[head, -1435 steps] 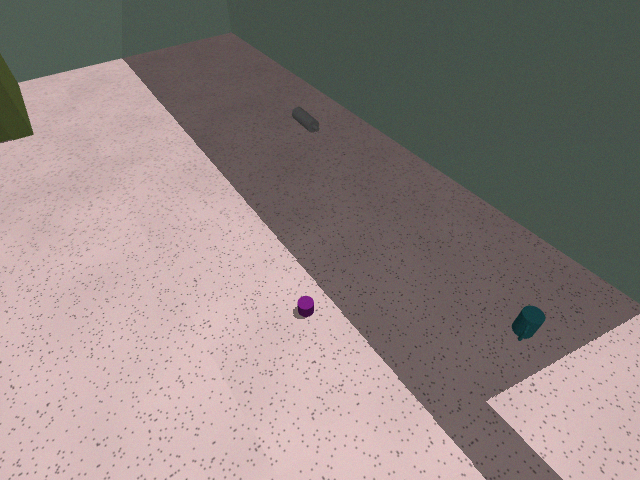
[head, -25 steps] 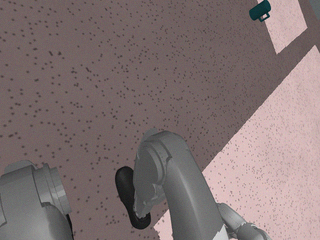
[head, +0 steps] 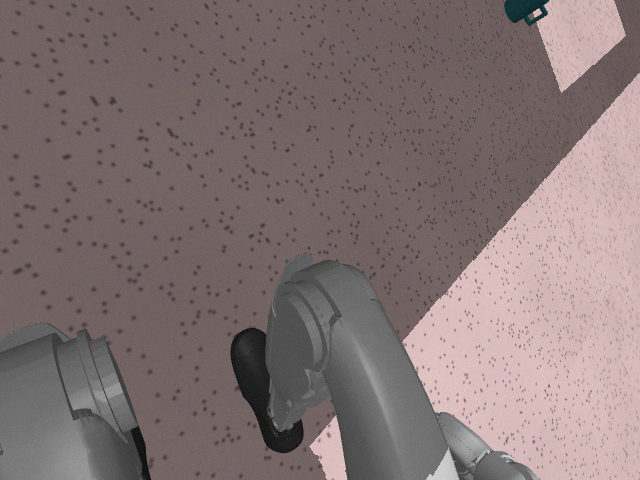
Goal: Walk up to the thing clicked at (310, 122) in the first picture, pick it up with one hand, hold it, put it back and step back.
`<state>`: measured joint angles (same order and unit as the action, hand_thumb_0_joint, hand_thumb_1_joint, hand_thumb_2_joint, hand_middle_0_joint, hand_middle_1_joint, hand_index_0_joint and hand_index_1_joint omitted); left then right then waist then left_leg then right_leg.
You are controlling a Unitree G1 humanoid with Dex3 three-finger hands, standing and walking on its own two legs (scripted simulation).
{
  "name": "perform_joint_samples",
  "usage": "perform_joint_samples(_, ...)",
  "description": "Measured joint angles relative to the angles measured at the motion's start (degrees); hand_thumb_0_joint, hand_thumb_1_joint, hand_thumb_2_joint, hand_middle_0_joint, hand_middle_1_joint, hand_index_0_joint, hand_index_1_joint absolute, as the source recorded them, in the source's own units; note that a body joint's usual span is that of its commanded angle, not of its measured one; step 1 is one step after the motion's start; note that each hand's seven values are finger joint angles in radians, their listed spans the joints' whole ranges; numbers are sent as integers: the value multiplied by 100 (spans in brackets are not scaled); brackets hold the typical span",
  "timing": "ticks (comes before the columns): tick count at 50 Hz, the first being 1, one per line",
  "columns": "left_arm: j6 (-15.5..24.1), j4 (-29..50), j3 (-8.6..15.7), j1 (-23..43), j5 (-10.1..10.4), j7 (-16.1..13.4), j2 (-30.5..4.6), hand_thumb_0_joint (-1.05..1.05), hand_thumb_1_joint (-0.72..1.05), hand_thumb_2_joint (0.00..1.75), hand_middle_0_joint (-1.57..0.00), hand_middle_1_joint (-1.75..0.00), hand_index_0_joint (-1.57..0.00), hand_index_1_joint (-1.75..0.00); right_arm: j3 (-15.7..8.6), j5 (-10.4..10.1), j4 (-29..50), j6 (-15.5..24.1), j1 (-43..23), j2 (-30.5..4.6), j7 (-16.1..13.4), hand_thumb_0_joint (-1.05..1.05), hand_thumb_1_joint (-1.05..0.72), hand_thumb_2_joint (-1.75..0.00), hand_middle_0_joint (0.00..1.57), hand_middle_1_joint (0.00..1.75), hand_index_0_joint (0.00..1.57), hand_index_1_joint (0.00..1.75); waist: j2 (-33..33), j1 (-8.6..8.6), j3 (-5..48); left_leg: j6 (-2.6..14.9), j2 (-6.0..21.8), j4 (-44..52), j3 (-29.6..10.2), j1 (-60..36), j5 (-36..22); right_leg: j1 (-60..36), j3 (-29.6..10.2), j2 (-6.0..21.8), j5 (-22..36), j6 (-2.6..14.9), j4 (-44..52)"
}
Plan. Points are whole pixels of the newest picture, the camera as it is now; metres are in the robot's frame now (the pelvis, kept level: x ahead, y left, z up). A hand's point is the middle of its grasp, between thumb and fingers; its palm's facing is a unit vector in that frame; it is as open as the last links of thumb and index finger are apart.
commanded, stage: close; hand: left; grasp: from above
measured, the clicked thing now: out of the picture +0.43 +0.42 -0.27
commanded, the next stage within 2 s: none
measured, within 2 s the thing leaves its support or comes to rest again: neither
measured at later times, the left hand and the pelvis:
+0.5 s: hand out of the picture +0.40 +0.43 -0.23, palm faces -0.38 -0.24 -0.89, open 12.5 cm; pelvis +0.00 +0.00 +0.00, yaw +0 degrees
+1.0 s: hand out of the picture +0.40 +0.44 -0.23, palm faces -0.36 -0.24 -0.90, open 11.1 cm; pelvis +0.00 +0.00 +0.00, yaw +0 degrees
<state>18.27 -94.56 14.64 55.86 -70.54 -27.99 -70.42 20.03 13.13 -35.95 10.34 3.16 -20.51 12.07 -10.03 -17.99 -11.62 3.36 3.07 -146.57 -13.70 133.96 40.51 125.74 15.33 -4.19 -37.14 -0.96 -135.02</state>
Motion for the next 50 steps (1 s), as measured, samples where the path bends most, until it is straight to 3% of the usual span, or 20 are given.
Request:
perform_joint_samples(18,-130,-100,-124,112,-37,-83,13,0,-32,86,-17,-103,-20,-99,-48,-8,-13,81,-18,-39,5,0,-89,-90,21,30,20,30,-29,-28,51,2,0,-29,-5,21,6,17,3,-4,-2,-9,-21)
perform_joint_samples(50,-155,-29,-53,81,52,-19,12,0,-9,76,-34,-94,-38,-89,-37,-6,-42,71,-28,-34,-7,0,-89,-90,21,30,20,30,2,2,64,8,-6,-24,-11,26,7,13,7,-7,-3,-18,-4)
